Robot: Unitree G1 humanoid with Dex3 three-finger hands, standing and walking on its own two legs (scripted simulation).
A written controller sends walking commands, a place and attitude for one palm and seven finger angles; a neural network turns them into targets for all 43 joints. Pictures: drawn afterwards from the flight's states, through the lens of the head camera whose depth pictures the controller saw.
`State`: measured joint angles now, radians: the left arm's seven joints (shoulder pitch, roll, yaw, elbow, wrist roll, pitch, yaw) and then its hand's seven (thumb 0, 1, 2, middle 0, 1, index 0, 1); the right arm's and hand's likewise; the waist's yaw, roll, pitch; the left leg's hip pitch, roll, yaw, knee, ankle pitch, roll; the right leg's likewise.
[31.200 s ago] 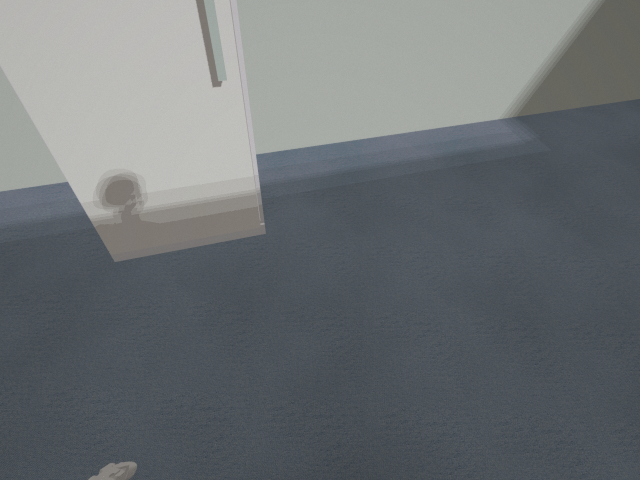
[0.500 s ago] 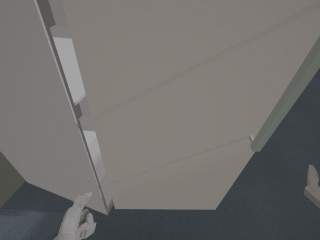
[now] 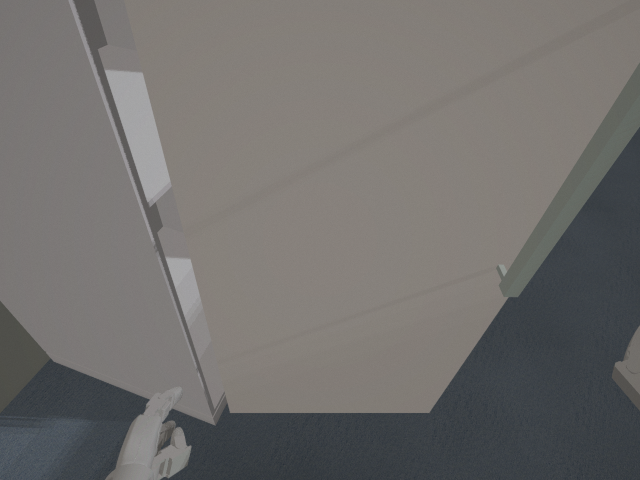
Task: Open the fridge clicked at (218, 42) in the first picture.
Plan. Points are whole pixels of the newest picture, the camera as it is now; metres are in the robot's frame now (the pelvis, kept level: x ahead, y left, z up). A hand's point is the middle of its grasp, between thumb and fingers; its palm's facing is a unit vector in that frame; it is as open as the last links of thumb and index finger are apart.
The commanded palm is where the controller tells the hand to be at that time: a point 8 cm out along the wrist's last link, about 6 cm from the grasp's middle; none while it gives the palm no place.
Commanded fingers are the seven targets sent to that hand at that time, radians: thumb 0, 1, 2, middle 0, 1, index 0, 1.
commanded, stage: step back with the hand held close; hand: right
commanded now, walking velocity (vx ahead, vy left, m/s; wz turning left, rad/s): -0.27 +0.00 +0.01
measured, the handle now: (570, 178) +0.45 -0.32 +0.20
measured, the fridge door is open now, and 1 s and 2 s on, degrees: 70 70 70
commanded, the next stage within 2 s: stop stepping back and stand still in 1.10 s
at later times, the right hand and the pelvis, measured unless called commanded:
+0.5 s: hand out of the picture +0.11 -0.35 +0.15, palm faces +0.46 +0.76 -0.45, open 7.4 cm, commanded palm +0.04 -0.37 +0.17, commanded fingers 0.00 -0.90 -0.90 0.20 0.30 0.20 0.30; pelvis -0.09 -0.06 -0.01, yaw -3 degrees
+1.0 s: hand out of the picture -0.03 -0.37 +0.17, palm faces +0.50 +0.79 -0.37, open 7.4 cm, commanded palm -0.08 -0.40 +0.17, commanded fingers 0.00 -0.90 -0.90 0.20 0.30 0.20 0.30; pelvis -0.20 -0.09 -0.02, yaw -4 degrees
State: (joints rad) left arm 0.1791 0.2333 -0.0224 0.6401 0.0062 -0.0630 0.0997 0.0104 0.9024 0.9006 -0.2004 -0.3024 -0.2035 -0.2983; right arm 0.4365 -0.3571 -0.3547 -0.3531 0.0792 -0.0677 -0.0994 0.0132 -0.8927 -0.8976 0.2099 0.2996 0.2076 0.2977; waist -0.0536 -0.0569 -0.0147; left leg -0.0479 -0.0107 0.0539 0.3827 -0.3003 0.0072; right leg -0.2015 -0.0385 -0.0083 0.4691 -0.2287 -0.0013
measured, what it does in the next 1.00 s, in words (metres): walks backwards: left foot, then left foot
